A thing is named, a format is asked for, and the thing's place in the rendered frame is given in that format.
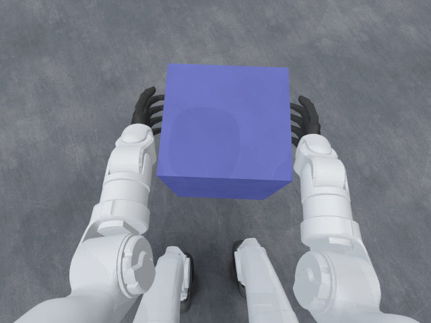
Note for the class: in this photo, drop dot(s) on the robot right foot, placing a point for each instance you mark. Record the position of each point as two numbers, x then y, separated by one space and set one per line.
241 287

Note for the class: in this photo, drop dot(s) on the robot left hand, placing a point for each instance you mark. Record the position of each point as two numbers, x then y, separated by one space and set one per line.
143 112

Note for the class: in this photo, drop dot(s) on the left robot upper arm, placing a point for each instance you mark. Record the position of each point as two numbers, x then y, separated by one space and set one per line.
107 275

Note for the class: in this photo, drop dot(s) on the robot right forearm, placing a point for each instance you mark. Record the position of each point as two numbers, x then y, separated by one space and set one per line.
327 215

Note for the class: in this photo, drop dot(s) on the robot left shin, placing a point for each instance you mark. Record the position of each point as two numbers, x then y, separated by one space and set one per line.
175 249

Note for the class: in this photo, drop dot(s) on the robot left forearm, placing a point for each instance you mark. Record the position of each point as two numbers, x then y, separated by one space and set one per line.
126 187

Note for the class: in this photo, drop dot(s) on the robot right hand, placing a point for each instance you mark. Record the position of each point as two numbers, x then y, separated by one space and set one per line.
309 122

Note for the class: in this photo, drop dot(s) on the carton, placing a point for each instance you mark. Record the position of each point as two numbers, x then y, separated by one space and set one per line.
226 131

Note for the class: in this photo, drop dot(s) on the right robot upper arm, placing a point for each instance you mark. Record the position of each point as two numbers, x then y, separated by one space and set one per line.
339 288

